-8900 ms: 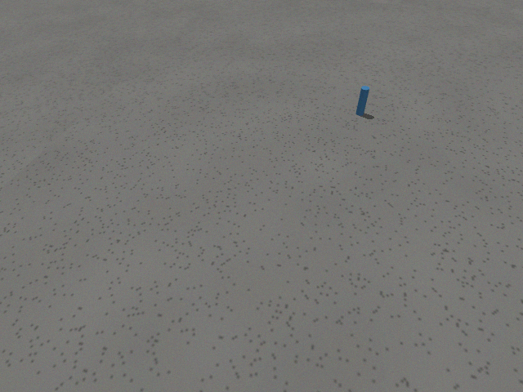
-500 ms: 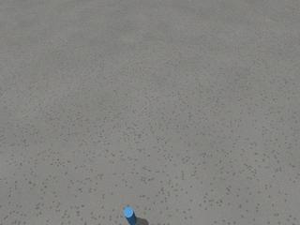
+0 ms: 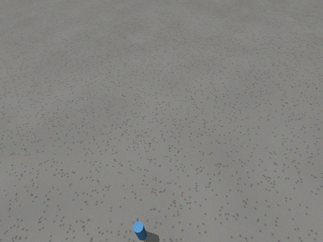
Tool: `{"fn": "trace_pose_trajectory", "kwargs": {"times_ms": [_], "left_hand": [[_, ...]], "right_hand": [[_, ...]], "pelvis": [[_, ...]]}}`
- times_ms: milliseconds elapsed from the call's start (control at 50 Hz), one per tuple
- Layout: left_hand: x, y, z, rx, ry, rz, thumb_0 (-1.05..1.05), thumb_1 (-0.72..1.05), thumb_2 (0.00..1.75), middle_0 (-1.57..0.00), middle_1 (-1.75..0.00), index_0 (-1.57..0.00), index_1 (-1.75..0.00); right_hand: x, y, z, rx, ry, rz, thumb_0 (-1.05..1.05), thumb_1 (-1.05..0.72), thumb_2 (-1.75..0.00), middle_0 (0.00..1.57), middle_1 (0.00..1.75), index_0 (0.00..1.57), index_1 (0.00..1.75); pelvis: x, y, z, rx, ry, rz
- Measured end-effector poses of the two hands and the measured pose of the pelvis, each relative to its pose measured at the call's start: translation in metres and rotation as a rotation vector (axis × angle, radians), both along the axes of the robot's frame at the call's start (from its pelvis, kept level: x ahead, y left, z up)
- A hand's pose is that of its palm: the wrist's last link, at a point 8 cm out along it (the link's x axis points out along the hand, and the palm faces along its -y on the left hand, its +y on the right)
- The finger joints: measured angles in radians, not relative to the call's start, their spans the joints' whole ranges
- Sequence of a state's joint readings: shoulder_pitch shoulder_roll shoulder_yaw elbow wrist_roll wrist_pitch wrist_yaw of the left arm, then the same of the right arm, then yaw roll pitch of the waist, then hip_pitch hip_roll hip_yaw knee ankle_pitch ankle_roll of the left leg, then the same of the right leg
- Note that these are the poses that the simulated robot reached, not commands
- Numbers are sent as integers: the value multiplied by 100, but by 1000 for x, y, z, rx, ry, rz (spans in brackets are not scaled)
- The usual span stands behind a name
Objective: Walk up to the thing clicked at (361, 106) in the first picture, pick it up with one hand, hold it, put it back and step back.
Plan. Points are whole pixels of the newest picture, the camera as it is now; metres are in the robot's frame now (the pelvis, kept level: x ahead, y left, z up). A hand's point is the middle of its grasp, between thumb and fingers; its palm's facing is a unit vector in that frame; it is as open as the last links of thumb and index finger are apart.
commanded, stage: stand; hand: left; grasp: from the side
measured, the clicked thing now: (140, 231) +0.30 +0.17 -0.69
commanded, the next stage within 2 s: go down in 0.24 s
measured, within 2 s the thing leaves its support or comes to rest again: neither
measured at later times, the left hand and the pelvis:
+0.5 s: hand out of the picture +0.14 +0.25 -0.16, palm faces +0.04 -0.94 -0.33, open 9.1 cm; pelvis -0.01 +0.00 -0.01, yaw +0 degrees
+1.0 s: hand out of the picture +0.13 +0.28 -0.23, palm faces +0.04 -0.96 -0.28, open 16.9 cm; pelvis -0.03 +0.01 -0.11, yaw -1 degrees
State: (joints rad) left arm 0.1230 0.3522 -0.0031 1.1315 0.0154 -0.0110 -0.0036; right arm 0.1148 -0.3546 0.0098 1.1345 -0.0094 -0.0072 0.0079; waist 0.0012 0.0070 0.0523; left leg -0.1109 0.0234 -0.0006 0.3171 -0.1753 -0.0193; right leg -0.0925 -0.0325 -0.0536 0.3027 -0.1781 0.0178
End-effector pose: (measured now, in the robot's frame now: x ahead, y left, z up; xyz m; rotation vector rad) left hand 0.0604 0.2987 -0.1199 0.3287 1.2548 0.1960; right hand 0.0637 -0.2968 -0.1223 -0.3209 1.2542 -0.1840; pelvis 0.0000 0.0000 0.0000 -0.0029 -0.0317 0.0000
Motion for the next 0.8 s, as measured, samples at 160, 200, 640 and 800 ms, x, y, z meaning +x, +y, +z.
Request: {"fn": "trace_pose_trajectory", "kwargs": {"times_ms": [160,200,640,800], "left_hand": [[6,0,0,-1,-5,-6,1,91,90,-20,-30,-21,-30],[8,1,0,-1,-6,-7,1,91,90,-20,-30,-21,-30],[100,7,-22,-30,-201,4,1,36,39,-5,-10,-6,-9],[84,26,-57,-62,-234,6,0,-5,18,-5,-8,-5,-7]], "right_hand": [[7,2,0,-1,-8,3,0,-91,-90,20,30,20,30],[9,2,1,0,-11,4,0,-91,-90,20,30,20,30],[10,36,-17,55,-179,-46,0,-94,-91,20,30,20,30],[14,35,-49,37,-235,-35,0,-93,-90,20,30,20,30]], "pelvis": [[3,1,0,0,4,-2],[4,2,0,0,4,-3],[-10,1,-31,-5,185,-23],[-17,7,-74,-12,286,-29]]}}
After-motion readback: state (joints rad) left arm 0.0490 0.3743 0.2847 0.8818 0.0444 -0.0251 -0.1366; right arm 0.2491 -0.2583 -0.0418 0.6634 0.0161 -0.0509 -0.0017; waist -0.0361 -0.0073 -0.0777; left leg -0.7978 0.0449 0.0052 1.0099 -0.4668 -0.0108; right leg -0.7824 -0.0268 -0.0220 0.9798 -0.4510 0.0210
